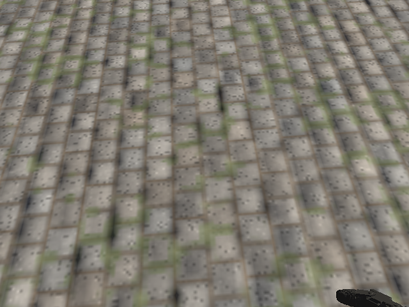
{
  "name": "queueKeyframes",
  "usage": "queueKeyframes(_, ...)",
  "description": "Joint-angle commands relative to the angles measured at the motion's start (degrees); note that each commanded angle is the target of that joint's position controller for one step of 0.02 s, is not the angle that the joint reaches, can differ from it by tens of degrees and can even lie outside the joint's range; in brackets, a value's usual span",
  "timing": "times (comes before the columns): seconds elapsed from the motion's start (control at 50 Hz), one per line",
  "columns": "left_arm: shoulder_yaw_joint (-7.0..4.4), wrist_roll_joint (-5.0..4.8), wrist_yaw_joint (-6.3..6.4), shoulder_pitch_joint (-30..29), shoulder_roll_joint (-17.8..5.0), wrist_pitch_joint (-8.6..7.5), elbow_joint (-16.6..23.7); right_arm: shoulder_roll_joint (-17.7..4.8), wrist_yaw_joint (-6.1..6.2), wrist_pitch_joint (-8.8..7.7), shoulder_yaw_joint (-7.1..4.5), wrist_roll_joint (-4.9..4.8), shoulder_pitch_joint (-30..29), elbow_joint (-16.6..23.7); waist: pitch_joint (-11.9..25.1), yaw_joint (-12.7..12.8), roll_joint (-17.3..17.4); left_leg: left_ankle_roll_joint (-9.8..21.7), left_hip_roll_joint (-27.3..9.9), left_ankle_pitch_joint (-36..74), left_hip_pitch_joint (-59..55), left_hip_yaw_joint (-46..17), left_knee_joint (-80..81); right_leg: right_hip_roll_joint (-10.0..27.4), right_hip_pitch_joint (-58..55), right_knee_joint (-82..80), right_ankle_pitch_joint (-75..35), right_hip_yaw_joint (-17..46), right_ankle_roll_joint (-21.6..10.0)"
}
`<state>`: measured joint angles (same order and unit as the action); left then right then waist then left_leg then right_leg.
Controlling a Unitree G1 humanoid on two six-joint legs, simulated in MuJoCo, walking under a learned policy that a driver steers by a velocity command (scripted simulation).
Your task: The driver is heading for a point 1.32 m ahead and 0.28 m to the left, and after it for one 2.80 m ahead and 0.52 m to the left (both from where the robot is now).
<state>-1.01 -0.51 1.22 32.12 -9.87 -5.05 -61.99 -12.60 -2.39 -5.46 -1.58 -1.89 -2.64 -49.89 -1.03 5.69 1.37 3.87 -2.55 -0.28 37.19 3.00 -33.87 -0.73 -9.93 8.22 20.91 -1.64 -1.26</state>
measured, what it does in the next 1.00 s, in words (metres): walks ahead, turning left: left foot, then right foot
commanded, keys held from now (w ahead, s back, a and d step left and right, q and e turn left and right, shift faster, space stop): w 0.44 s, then w+q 0.56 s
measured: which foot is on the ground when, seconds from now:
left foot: up 0.00-0.06, down 0.08-0.62, up 0.64-1.00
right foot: down 0.00-0.08, up 0.10-0.58, down 0.60-1.00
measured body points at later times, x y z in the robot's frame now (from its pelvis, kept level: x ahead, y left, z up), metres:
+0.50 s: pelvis +0.29 +0.02 +0.01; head +0.32 +0.02 +0.46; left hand +0.49 +0.25 -0.09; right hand +0.25 -0.24 -0.13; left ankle +0.20 +0.11 -0.73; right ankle +0.49 -0.14 -0.68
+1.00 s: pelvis +0.57 -0.01 +0.01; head +0.58 +0.00 +0.46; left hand +0.51 +0.26 -0.12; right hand +0.79 -0.22 -0.10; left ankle +0.69 +0.19 -0.67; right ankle +0.51 -0.13 -0.73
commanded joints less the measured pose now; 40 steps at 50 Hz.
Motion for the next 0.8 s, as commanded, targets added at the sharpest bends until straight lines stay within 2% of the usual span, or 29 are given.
queueKeyframes(0.02, -2.47, -0.04, 0.34, 0.37, -10.91, 0.02, 1.59, -5.99, -0.47, -1.20, -1.59, 0.05, -2.04, 4.46, -3.85, -6.10, -9.09, 2.61, 3.13, -1.75, -7.77, 1.58, 2.42, 15.09, 3.96, 5.69, -49.94, 3.91, -6.47)
queueKeyframes(0.04, -2.71, 0.30, 0.32, -0.70, -11.34, 0.52, 1.86, -7.97, -0.22, -1.18, -2.70, -0.04, 4.72, 2.74, 0.93, -9.76, -10.35, 3.84, 5.17, -3.04, -16.33, 2.74, 1.83, 14.42, 3.70, 13.75, -60.58, 2.72, -5.60)
queueKeyframes(0.06, -2.57, 0.58, 0.15, -2.07, -11.21, 0.86, 2.52, -10.43, 0.26, -0.90, -4.11, -0.30, 15.07, -0.36, 6.84, -14.69, -10.33, 5.55, 5.31, -2.09, -30.23, 2.24, 2.44, 12.24, 8.49, 25.69, -62.98, 1.35, -4.01)
queueKeyframes(0.08, -1.72, 1.42, -0.19, -2.76, -9.31, 0.73, 4.24, -14.79, 1.03, -0.38, -5.31, 0.47, 25.87, -2.64, 14.93, -17.87, -3.95, 9.09, -6.47, -6.17, -49.25, -11.75, 1.61, 8.81, 23.32, 44.55, -43.49, 0.14, -2.45)
queueKeyframes(0.1, 0.91, 0.70, -1.27, 5.92, 1.19, -0.67, 4.18, -17.47, 0.53, -0.35, -5.47, 1.70, 29.09, -3.85, 25.99, -11.81, 13.60, 19.58, -21.34, -19.17, -65.91, -43.13, 11.11, -3.10, 42.83, 65.72, 7.39, 4.49, 0.58)
queueKeyframes(0.12, -0.50, -1.15, -1.62, 0.84, -4.77, -2.51, 4.12, -11.86, 0.47, -0.39, -4.10, 1.45, 26.70, -4.11, 22.05, -13.56, 9.38, 17.12, -18.99, -23.55, -61.65, -47.78, 17.96, -1.02, 49.04, 73.16, 9.62, 11.24, -1.11)
queueKeyframes(0.14, -1.54, -2.61, -1.57, -6.25, -8.33, -3.32, 6.73, -9.14, 0.59, -0.68, -3.30, 1.05, 20.29, -3.18, 11.13, -11.87, 7.22, 13.95, -17.20, -19.13, -51.90, -37.31, 18.79, 2.02, 53.11, 73.76, 5.15, 8.78, -2.09)
queueKeyframes(0.16, -1.74, -2.33, -0.96, -9.95, -9.10, -3.55, 7.74, -7.35, 0.39, -1.09, -2.61, 1.18, 14.59, -1.84, 7.05, -9.56, 0.17, 12.14, -15.38, -10.85, -41.35, -29.16, 20.19, 5.34, 49.85, 71.03, -0.76, 7.61, -2.37)
queueKeyframes(0.18, -2.51, -1.52, -0.36, -11.22, -9.18, -3.07, 7.77, -5.52, -0.01, -1.41, -2.09, 1.80, 11.96, -1.64, 4.31, -7.38, -1.76, 10.85, -12.99, -4.94, -33.29, -22.90, 21.45, 7.14, 46.46, 68.01, -3.69, 6.66, -2.32)
queueKeyframes(0.2, -2.69, -1.10, -0.18, -9.30, -7.81, -2.14, 7.64, -4.27, -0.19, -1.60, -1.66, 2.41, 11.47, -2.27, 3.83, -5.04, -0.15, 10.15, -10.96, -3.84, -28.65, -18.64, 23.13, 8.78, 42.55, 65.81, -5.44, 7.13, -2.48)
queueKeyframes(0.22, -2.69, -1.05, -0.03, -8.08, -6.24, -1.30, 7.48, -3.82, -0.26, -1.63, -1.54, 2.31, 12.16, -3.01, 3.08, -4.14, 1.20, 10.21, -9.97, -3.97, -26.19, -16.59, 24.67, 9.23, 41.02, 63.84, -5.75, 6.81, -2.50)
queueKeyframes(0.24, -2.72, -1.04, 0.08, -8.14, -5.51, -0.66, 7.75, -4.25, -0.08, -1.71, -1.54, 2.06, 13.16, -3.70, 1.77, -3.63, 1.82, 10.52, -9.43, -3.50, -24.10, -14.71, 26.02, 9.65, 40.96, 61.92, -5.65, 6.24, -2.30)
queueKeyframes(0.28, -3.03, -0.61, 0.24, -12.18, -6.14, 0.00, 9.61, -6.20, 0.64, -1.86, -1.78, 2.06, 15.05, -4.73, -0.87, -3.45, 1.80, 11.07, -9.35, -2.56, -22.03, -12.44, 28.04, 10.55, 44.41, 57.20, -8.72, 5.47, -1.18)
queueKeyframes(0.34, -3.20, 0.18, 0.01, -20.48, -6.89, -0.16, 12.54, -8.00, 1.92, -1.36, -2.09, 2.01, 18.76, -5.48, -2.46, -5.34, 0.76, 10.54, -9.06, -0.62, -24.81, -10.64, 28.72, 10.88, 50.59, 46.33, -18.18, 4.72, 0.39)
queueKeyframes(0.42, -2.44, -0.19, -1.03, -29.74, -5.74, -0.76, 14.92, -9.31, 2.58, -0.82, -2.20, 1.27, 23.26, -6.09, -2.94, -8.38, 0.87, 8.06, -7.20, 0.60, -27.63, -6.61, 28.34, 7.64, 47.32, 30.63, -27.69, 1.69, 0.60)
queueKeyframes(0.46, -2.18, -0.52, -1.65, -33.86, -5.93, -0.90, 16.20, -9.51, 2.62, -0.46, -2.28, 0.86, 26.27, -6.99, -3.79, -10.01, 0.85, 7.95, -8.17, -0.40, -30.67, -7.25, 27.09, 6.64, 47.03, 26.78, -27.47, 1.41, 0.71)
queueKeyframes(0.5, -2.12, -0.75, -2.42, -36.81, -6.44, -1.33, 17.78, -9.48, 2.78, 0.25, -2.39, 0.61, 28.33, -7.70, -4.68, -10.42, 1.03, 7.84, -9.94, -0.38, -34.87, -9.00, 24.49, 5.86, 47.99, 23.40, -24.67, 2.18, 0.33)
queueKeyframes(0.56, -2.90, -0.84, -3.10, -34.28, -9.05, -2.28, 18.17, -10.92, 3.19, 1.17, -3.11, 0.49, 27.54, -7.35, -2.91, -7.49, 2.83, 6.48, -11.96, 4.17, -37.98, -11.73, 19.23, 4.11, 41.61, 19.70, -18.90, 2.42, -1.00)
queueKeyframes(0.58, -3.73, -0.77, -2.99, -29.64, -10.64, -2.56, 17.11, -11.20, 3.19, 1.40, -3.18, 0.59, 26.15, -6.83, -0.26, -4.55, 3.44, 5.54, -10.80, 11.74, -37.47, -11.11, 14.17, 2.55, 34.54, 18.61, -17.40, 1.20, -1.90)
queueKeyframes(0.6, -5.25, -0.63, -2.56, -19.87, -13.64, -2.75, 14.37, -9.71, 3.08, 1.49, -2.63, 1.08, 25.29, -6.15, 6.09, -0.12, 2.86, 3.83, -7.32, 16.08, -33.68, -8.88, 3.23, 2.65, 20.81, 19.22, -17.84, 1.20, -3.71)
queueKeyframes(0.62, -6.48, 0.44, -1.91, -8.64, -18.64, -2.72, 12.74, -6.82, 2.95, 1.38, -1.50, 2.17, 24.99, -4.01, 16.36, 3.42, -3.39, 1.44, -2.59, 2.06, -21.87, -5.45, -15.73, 14.19, 2.36, 21.00, -17.54, 13.03, -7.51)
queueKeyframes(0.64, -7.01, 0.87, -2.36, -5.78, -21.35, -2.21, 11.22, 1.15, 2.68, 0.33, 0.41, 0.75, 33.34, -4.02, 24.68, -0.72, -20.30, -1.53, 6.02, -31.25, -0.81, -4.79, -34.21, 26.66, -15.26, 13.80, -6.54, 38.82, -15.13)
queueKeyframes(0.66, -5.33, 0.91, -2.35, -7.07, -14.81, -2.25, 12.24, -5.90, 2.75, -0.39, -1.21, -0.73, 30.55, -4.62, 22.10, 0.76, -14.18, -0.94, 3.00, -32.13, 3.84, -11.91, -41.34, 24.91, -11.83, 10.22, -1.97, 40.84, -12.97)
queueKeyframes(0.68, -4.39, 0.65, -2.09, -12.08, -11.89, -2.35, 13.11, -8.92, 2.89, -0.59, -2.22, -1.43, 25.21, -2.88, 13.84, 0.10, -10.86, -0.31, 0.49, -26.89, 6.73, -10.86, -42.37, 23.48, -4.14, 9.61, -4.86, 30.91, -10.24)
queueKeyframes(0.7, -3.85, 0.67, -2.11, -16.73, -10.72, -2.37, 13.72, -8.40, 3.29, -0.39, -2.36, -1.01, 22.70, -2.39, 9.51, -1.76, -6.13, -0.55, -2.26, -21.80, 4.31, -9.67, -40.78, 21.55, 4.38, 7.92, -10.94, 23.94, -9.23)
queueKeyframes(0.72, -3.62, 0.85, -2.24, -19.40, -9.43, -2.38, 13.61, -7.59, 3.49, 0.07, -2.80, -0.19, 21.59, -2.23, 6.13, -3.30, -5.13, -0.61, -3.91, -18.67, 1.99, -9.53, -37.88, 19.56, 10.86, 5.76, -14.21, 18.42, -8.68)
queueKeyframes(0.74, -3.41, 1.30, -2.25, -20.61, -8.48, -2.51, 13.23, -6.28, 3.34, 0.91, -3.05, -0.18, 22.77, -2.23, 4.70, -5.10, -6.78, -0.52, -5.37, -16.60, -1.29, -9.84, -36.05, 17.89, 14.96, 3.92, -15.69, 13.94, -8.06)
queueKeyframes(0.76, -3.44, 1.35, -2.21, -21.01, -7.87, -2.56, 12.81, -4.98, 3.16, 1.72, -3.11, -0.39, 23.38, -2.18, 3.69, -5.86, -7.24, -0.51, -5.70, -15.69, -2.67, -9.33, -35.02, 16.87, 17.01, 2.41, -16.47, 10.86, -8.15)
queueKeyframes(0.8, -3.89, 1.22, -1.80, -20.49, -8.93, -2.83, 11.91, -3.78, 3.09, 3.01, -3.28, -0.36, 22.18, -1.03, 1.39, -6.61, -6.27, -0.75, -6.16, -13.48, -1.10, -8.88, -33.28, 16.71, 18.94, 0.45, -19.84, 6.14, -8.78)
Velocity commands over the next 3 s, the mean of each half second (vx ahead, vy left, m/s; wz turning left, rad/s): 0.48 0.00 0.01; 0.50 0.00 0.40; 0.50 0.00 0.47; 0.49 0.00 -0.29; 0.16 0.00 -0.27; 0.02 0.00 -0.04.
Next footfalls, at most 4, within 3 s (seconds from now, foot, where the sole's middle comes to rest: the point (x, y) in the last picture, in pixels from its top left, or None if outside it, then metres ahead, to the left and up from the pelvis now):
0.08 left None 0.24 0.12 -0.77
0.60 right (278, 281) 0.55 -0.12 -0.77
1.16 left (190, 213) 0.78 0.19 -0.77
1.72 right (206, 134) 1.16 0.16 -0.77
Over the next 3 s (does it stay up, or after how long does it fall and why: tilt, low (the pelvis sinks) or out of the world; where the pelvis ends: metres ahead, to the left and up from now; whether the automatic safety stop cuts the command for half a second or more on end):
stays up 1.30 0.27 0.00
